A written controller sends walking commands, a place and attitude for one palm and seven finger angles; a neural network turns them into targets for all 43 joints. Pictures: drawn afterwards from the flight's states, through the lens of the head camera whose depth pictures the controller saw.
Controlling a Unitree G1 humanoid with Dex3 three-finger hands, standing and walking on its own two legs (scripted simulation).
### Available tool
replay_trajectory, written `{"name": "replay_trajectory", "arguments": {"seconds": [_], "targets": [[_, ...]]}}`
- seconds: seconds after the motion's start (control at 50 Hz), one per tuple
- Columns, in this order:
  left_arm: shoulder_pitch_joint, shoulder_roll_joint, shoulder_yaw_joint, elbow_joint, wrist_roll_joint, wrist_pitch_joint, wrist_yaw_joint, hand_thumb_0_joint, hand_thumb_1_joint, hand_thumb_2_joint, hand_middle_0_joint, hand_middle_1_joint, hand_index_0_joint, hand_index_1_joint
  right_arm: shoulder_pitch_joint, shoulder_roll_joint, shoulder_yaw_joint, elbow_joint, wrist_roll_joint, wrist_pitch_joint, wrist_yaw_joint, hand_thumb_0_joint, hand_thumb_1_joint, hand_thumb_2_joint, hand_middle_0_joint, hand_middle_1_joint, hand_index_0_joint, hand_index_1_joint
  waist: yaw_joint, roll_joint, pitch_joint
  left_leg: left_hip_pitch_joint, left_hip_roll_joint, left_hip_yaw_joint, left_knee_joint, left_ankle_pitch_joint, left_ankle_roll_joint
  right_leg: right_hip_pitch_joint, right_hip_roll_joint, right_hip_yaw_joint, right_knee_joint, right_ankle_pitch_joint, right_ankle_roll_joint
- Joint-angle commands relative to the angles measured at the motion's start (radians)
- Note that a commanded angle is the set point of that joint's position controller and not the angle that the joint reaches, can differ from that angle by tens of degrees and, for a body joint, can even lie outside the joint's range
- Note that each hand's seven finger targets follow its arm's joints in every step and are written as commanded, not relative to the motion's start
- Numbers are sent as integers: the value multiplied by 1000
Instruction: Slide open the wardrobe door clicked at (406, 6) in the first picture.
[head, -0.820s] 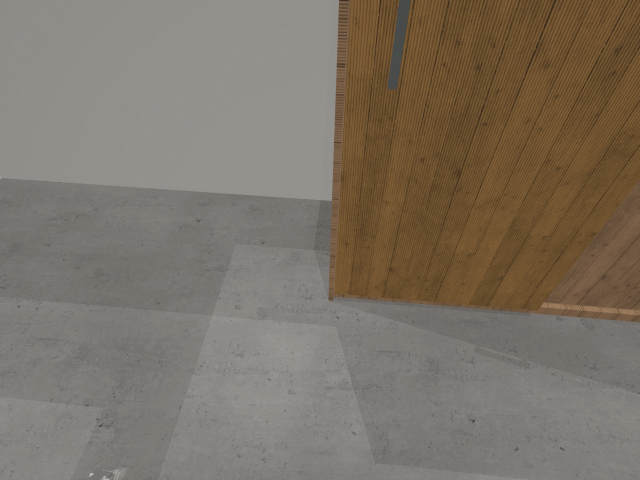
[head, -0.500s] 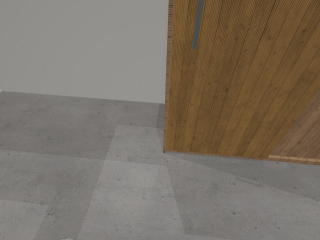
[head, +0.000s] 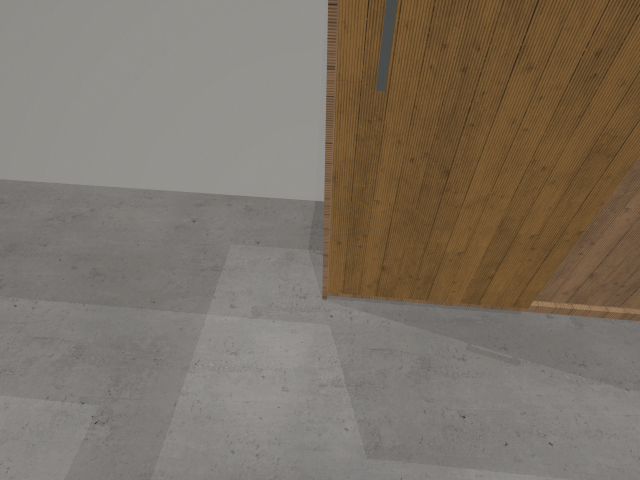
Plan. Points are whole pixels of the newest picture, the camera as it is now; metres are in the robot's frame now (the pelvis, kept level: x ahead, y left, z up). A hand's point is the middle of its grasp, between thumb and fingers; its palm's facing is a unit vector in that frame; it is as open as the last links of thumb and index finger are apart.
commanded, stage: look at it before walking up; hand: left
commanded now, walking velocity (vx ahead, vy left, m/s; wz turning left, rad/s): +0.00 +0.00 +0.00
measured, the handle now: out of the picture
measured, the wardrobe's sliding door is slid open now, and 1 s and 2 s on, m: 0.00 0.00 0.00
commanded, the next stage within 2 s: walk to a spot facing it in 0.62 s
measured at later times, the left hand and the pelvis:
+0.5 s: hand out of the picture +0.08 +0.25 -0.15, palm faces -0.03 -0.94 -0.34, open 7.4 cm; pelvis +0.00 +0.00 +0.00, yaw +0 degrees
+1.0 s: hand out of the picture +0.08 +0.22 -0.17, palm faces -0.10 -0.95 -0.31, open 7.4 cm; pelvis +0.00 +0.00 -0.01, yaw -7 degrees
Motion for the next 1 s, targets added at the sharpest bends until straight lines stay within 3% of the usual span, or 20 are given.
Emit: {"name": "replay_trajectory", "arguments": {"seconds": [0.0, 0.72, 0.74, 0.8, 0.86, 0.9, 0.94, 0.98], "targets": [[-51, 206, 46, -64, 3, -26, 9, 0, 900, 900, -200, -300, -200, -300, -63, -197, -40, -70, -3, -26, -14, 0, -900, -900, 200, 300, 200, 300, 5, -15, -33, -4, 105, -96, -70, 89, 37, -13, -120, 112, -85, 92, -33], [-44, 207, 47, -61, 4, -27, 10, 0, 900, 900, -200, -300, -200, -300, -74, -204, -40, -64, -1, -28, -18, 0, -900, -900, 200, 300, 200, 300, 5, -10, -54, 53, 116, -82, -71, 188, 33, 12, -118, 111, -80, 227, -32], [-45, 204, 51, -66, 4, -23, 9, 0, 900, 900, -200, -300, -200, -300, -66, -203, -43, -66, -3, -28, -20, 0, -900, -900, 200, 300, 200, 300, 3, -4, -56, 61, 121, -70, -56, 193, 32, 0, -114, 117, -66, 248, -34], [16, 101, 41, -75, 5, 11, 14, 0, 900, 900, -200, -300, -200, -300, 2, -87, -32, -76, -4, -8, -26, 0, -900, -900, 200, 300, 200, 300, -2, -6, -57, 55, 129, -20, 5, 201, 16, -47, -103, 133, 5, 305, -23], [45, 97, 55, -116, 10, 27, 11, 0, 900, 900, -200, -300, -200, -300, 24, -100, -53, -120, -4, 7, -34, 0, -900, -900, 200, 300, 200, 300, -3, 3, -59, 56, 154, -5, 52, 204, 24, -112, -79, 138, 89, 324, -23], [50, 89, 64, -146, 12, 34, 6, 0, 900, 900, -200, -300, -200, -300, 19, -104, -67, -150, -7, 13, -36, 0, -900, -900, 200, 300, 200, 300, -2, 35, -46, 32, 184, -14, 59, 169, 41, -163, -51, 130, 159, 281, -19], [58, 70, 69, -172, 12, 41, -1, 0, 900, 900, -200, -300, -200, -300, 11, -114, -79, -179, -8, 14, -37, 0, -900, -900, 200, 300, 200, 300, 2, 97, -27, -4, 245, -52, 29, 150, 78, -208, -14, 93, 283, 161, -9], [75, 34, 75, -194, 12, 49, -7, 0, 900, 900, -200, -300, -200, -300, -13, -115, -89, -199, -11, 10, -33, 0, -900, -900, 200, 300, 200, 300, 19, 186, -21, -26, 346, -91, -7, 242, 153, -244, 2, 9, 442, -204, 11]]}}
